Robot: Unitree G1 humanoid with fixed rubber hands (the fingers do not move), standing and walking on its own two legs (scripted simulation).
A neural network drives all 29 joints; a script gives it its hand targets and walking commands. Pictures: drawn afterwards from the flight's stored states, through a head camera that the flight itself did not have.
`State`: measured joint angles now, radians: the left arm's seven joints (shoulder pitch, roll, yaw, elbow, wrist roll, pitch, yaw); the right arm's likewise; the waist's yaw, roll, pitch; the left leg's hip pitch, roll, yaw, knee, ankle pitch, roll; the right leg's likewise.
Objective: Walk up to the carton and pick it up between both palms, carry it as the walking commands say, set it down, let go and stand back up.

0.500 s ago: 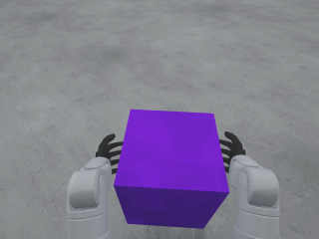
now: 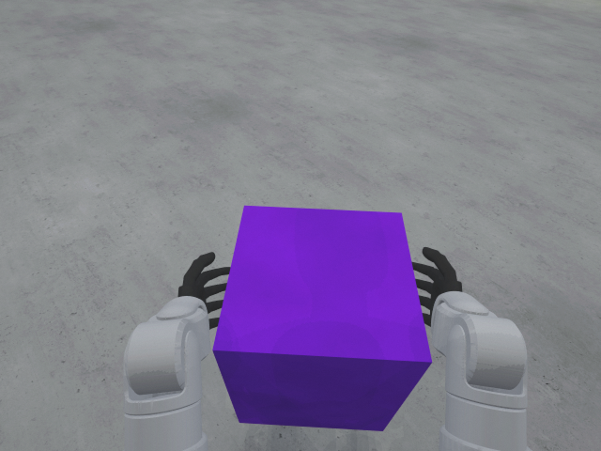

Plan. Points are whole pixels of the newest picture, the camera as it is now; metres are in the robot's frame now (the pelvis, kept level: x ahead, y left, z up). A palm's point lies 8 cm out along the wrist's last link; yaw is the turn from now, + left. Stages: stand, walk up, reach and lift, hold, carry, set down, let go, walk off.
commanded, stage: carry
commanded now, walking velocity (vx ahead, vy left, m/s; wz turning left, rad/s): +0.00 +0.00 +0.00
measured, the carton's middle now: (316, 323) +0.30 -0.01 +0.02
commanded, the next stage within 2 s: none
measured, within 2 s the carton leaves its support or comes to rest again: neither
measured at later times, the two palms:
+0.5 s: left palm (224, 324) +0.25 +0.11 +0.10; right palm (481, 332) +0.24 -0.19 +0.10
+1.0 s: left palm (224, 324) +0.25 +0.11 +0.10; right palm (482, 330) +0.24 -0.19 +0.10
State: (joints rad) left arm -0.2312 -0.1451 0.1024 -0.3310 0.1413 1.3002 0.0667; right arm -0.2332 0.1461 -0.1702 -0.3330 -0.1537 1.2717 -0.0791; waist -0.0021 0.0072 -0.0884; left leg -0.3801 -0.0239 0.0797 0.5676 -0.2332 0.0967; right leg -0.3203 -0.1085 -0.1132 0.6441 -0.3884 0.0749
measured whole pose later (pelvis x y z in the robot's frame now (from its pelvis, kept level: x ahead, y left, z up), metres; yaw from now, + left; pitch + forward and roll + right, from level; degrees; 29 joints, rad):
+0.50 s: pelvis -0.02 -0.03 +0.00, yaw -1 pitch +3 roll +0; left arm -0.23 -0.15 0.10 -0.33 0.14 1.30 0.07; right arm -0.23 0.15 -0.17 -0.33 -0.15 1.27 -0.08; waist 0.00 0.03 -0.09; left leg -0.40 -0.01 0.10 0.53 -0.18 0.07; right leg -0.30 -0.04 -0.11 0.57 -0.31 0.01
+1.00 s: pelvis -0.02 -0.03 +0.00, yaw -1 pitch +3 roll +0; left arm -0.23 -0.15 0.10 -0.33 0.14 1.30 0.07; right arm -0.23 0.15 -0.17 -0.33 -0.15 1.27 -0.08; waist 0.00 0.01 -0.09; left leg -0.40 -0.01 0.10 0.53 -0.18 0.07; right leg -0.30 -0.04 -0.11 0.57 -0.31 0.00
